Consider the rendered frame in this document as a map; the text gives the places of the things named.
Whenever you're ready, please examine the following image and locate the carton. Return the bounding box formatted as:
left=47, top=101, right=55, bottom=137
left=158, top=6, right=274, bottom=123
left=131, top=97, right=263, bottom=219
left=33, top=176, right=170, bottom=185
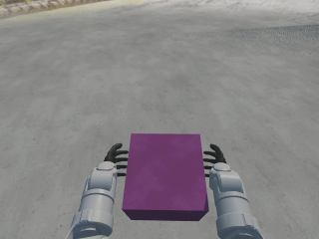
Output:
left=122, top=133, right=209, bottom=221

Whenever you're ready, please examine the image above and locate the robot left forearm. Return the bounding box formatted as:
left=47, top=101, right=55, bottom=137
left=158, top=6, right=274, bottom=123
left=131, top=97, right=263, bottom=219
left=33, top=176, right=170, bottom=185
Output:
left=65, top=161, right=118, bottom=239

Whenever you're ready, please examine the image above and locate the robot right forearm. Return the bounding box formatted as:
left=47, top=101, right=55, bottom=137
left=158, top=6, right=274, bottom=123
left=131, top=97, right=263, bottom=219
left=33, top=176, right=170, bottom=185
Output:
left=209, top=162, right=265, bottom=239

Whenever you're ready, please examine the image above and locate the left robot hand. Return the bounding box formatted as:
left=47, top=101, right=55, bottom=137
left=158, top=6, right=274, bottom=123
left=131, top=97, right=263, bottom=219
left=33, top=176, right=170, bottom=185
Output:
left=104, top=143, right=129, bottom=177

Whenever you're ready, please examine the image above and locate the right robot hand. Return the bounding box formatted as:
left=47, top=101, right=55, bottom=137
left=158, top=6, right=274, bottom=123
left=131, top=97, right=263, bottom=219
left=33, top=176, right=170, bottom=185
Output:
left=203, top=144, right=226, bottom=177

